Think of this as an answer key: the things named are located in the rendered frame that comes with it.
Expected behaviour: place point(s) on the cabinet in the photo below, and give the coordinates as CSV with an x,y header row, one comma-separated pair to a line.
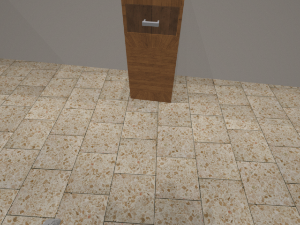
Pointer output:
x,y
151,58

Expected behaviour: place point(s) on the drawer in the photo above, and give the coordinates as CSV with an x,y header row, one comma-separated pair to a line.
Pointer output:
x,y
167,16

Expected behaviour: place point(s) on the handle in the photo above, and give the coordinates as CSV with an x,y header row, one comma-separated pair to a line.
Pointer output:
x,y
146,23

